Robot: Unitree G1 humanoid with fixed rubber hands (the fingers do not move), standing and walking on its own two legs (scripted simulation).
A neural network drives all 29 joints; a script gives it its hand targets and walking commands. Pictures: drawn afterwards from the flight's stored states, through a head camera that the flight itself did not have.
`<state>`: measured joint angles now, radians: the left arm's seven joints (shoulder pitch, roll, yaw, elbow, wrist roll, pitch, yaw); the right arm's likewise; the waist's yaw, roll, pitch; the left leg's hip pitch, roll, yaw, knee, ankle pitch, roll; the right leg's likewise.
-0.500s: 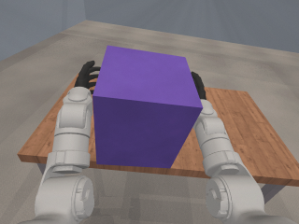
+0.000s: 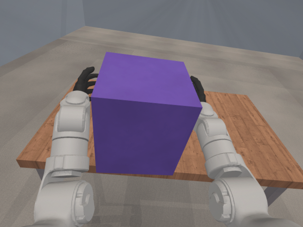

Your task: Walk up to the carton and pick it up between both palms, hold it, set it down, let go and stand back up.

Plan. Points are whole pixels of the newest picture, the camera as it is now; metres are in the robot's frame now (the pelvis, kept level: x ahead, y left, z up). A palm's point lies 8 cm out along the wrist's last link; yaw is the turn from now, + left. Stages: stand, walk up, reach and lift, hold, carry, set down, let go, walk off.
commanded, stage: hold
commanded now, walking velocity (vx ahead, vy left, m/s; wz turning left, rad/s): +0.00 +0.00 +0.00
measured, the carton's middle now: (140, 116) +0.37 +0.02 +0.16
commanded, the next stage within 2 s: none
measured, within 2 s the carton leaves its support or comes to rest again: neither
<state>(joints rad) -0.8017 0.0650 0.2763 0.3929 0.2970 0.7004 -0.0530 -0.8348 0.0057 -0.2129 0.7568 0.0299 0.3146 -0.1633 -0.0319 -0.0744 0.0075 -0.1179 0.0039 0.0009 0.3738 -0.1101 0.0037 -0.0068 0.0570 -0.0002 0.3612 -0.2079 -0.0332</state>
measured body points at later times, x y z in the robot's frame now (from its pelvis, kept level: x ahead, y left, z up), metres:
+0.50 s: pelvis +0.00 +0.00 +0.00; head -0.06 +0.04 +0.44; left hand +0.38 +0.18 +0.25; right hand +0.39 -0.13 +0.24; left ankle +0.07 +0.11 -0.74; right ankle +0.00 -0.09 -0.74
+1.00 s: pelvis +0.00 +0.00 +0.00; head -0.06 +0.04 +0.44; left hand +0.38 +0.17 +0.24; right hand +0.39 -0.14 +0.22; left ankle +0.07 +0.11 -0.74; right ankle +0.00 -0.09 -0.74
